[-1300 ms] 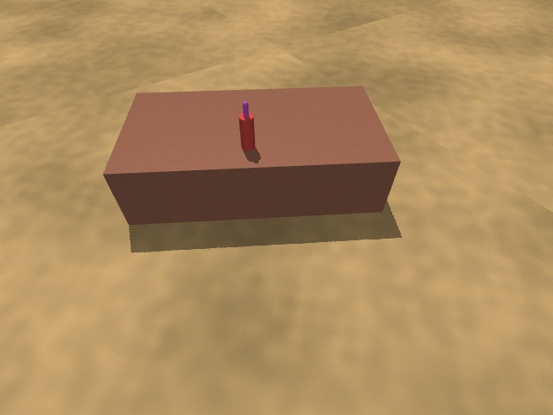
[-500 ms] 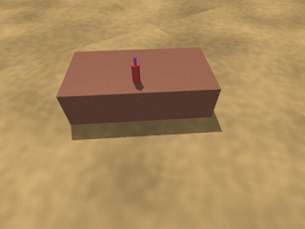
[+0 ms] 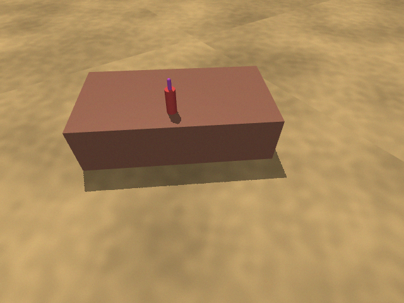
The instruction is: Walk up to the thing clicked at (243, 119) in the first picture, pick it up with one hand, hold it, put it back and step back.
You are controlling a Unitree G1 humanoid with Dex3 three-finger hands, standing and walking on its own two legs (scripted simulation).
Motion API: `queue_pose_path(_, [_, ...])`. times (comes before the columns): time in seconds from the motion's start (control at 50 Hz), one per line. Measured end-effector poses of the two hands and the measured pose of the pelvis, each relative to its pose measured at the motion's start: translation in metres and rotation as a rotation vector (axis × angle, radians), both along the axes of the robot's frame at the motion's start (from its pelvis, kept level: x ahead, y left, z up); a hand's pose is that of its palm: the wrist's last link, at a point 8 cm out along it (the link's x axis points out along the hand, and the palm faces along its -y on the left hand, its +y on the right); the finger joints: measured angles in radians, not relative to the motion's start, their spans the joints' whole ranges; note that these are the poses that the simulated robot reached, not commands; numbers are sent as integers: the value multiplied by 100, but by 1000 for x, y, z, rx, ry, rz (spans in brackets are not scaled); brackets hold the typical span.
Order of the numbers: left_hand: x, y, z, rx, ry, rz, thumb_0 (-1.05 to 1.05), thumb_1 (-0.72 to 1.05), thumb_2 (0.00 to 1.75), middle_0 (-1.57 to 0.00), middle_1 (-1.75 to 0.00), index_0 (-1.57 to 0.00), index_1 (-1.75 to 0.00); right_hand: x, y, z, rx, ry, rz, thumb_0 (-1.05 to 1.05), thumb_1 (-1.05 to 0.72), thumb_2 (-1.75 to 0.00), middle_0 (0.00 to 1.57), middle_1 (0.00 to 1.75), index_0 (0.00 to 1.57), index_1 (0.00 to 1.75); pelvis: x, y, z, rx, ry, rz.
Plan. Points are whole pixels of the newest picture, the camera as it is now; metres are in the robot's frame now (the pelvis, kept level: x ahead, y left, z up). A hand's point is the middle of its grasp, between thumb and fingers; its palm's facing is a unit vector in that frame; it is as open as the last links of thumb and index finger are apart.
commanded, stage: walk up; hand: left
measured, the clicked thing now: (170, 95) +1.25 +0.16 -0.33
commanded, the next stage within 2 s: none
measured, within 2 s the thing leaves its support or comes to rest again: neither
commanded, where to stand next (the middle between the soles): +0.81 -0.09 m, yaw +5 degrees
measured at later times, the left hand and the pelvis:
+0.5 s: hand (108, 301) +0.19 +0.22 -0.17, palm faces +0.07 -0.95 -0.31, open 7.4 cm; pelvis +0.19 -0.05 -0.02, yaw +3 degrees
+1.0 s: hand (140, 186) +0.48 +0.19 -0.13, palm faces +0.04 -0.90 -0.43, open 7.4 cm; pelvis +0.41 -0.11 -0.03, yaw +3 degrees
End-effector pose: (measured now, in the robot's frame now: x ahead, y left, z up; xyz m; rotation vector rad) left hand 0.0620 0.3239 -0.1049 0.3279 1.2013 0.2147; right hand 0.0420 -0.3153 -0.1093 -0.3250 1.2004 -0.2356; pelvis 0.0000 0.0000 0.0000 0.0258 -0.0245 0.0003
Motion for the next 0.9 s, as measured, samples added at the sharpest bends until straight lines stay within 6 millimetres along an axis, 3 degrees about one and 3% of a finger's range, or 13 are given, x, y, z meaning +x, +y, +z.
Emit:
queue_pose_path(0.08, [31,-12,8,25,-29,-27,1,91,90,-20,-30,-20,-30,-6,-34,-2,-18,53,-25,0,-90,-90,20,30,21,30,19,-23,-3,9,-12,-2])
queue_pose_path(0.16, [50,-30,8,60,-96,-16,1,91,90,-20,-30,-20,-30,17,-67,-16,-41,95,-22,0,-90,-90,20,30,21,30,44,-45,-15,-31,-33,12])
queue_pose_path(0.32, [56,-61,8,7,-34,66,1,90,90,-20,-30,-20,-30,126,-70,5,-11,-25,75,1,-90,-90,20,30,20,30,103,-58,0,-45,-39,19])
queue_pose_path(0.44, [88,-63,-11,-34,12,84,1,90,90,-21,-30,-20,-30,206,-56,11,-12,-45,147,0,-90,-90,20,30,20,30,156,-56,-5,-62,-26,43])
queue_pose_path(0.56, [146,-52,-40,-59,47,85,1,90,90,-20,-30,-20,-30,288,-35,9,-49,-115,183,0,-90,-90,20,30,21,30,216,-40,-22,-19,-22,46])
queue_pose_path(0.68, [229,-52,-23,-56,1,17,1,91,90,-20,-30,-20,-30,320,-31,25,-32,-173,117,0,-90,-90,20,30,21,30,267,-41,-8,-24,-35,36])
queue_pose_path(0.78, [296,-53,-6,-28,-75,-17,1,91,90,-20,-30,-20,-30,335,-48,21,-26,-119,104,0,-90,-90,20,30,21,30,308,-53,-4,-5,-38,31])
queue_pose_path(0.9, [366,-73,9,30,-91,-50,1,91,90,-20,-30,-20,-30,369,-90,-4,-8,-79,72,0,-90,-90,20,30,21,30,365,-82,-15,14,-28,28])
